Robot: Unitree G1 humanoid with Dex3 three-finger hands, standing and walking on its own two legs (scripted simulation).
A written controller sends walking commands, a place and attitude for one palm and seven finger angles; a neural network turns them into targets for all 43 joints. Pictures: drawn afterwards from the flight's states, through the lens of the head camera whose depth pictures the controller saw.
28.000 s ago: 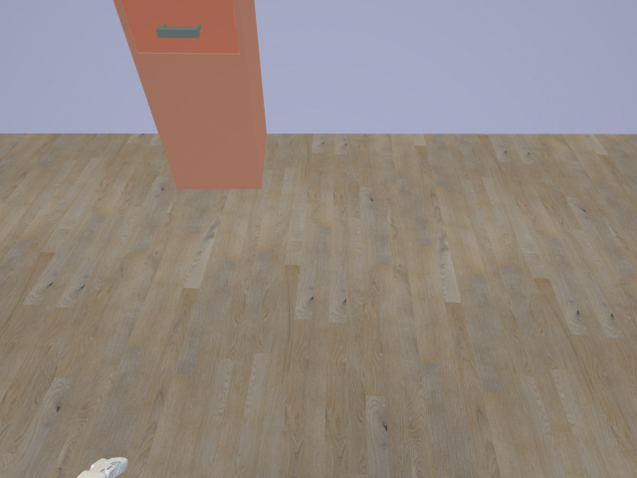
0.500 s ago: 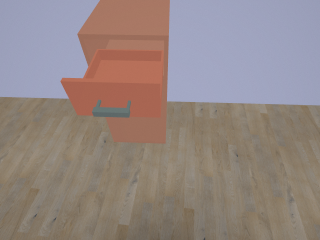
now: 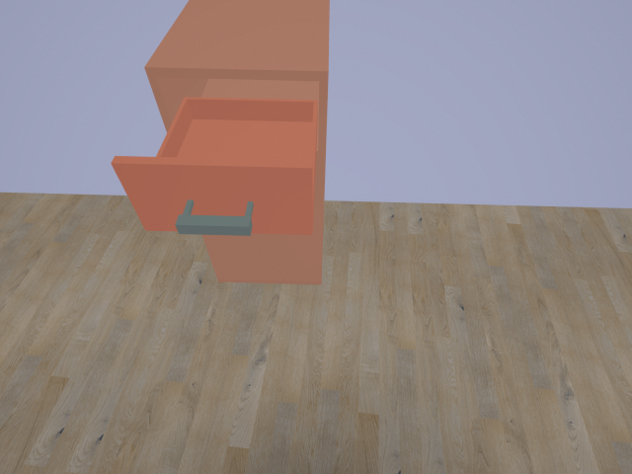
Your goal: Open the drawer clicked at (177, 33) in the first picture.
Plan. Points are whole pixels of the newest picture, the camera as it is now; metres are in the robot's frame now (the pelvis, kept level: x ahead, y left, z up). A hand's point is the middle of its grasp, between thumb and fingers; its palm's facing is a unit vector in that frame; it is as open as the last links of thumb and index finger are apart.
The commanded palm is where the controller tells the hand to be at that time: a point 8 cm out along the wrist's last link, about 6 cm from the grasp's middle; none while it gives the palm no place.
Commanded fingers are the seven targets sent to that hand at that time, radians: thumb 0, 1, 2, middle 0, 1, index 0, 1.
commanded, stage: look to check the result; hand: left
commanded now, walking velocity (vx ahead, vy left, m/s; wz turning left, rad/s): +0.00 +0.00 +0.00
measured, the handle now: (217, 215) +0.54 +0.21 -0.05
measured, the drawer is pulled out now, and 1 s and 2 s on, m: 0.29 0.29 0.29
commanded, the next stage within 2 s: stand and wait in 0.42 s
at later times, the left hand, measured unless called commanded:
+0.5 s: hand out of the picture +0.02 +0.16 -0.17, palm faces +0.02 -0.98 -0.19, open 7.4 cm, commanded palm none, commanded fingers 0.00 0.90 0.90 -0.20 -0.30 -0.20 -0.30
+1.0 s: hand out of the picture +0.03 +0.16 -0.17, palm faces +0.02 -0.98 -0.19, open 7.4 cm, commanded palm none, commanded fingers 0.00 0.90 0.90 -0.20 -0.30 -0.20 -0.30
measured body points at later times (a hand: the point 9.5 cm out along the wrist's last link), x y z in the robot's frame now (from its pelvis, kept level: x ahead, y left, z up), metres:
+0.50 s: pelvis +0.01 -0.01 +0.00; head +0.04 -0.01 +0.45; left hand +0.02 +0.22 -0.16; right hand +0.00 -0.21 -0.16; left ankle +0.02 +0.11 -0.74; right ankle +0.02 -0.11 -0.74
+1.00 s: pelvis +0.03 -0.01 +0.00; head +0.05 -0.01 +0.45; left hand +0.03 +0.21 -0.16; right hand +0.01 -0.22 -0.16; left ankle +0.02 +0.11 -0.74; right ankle +0.02 -0.11 -0.74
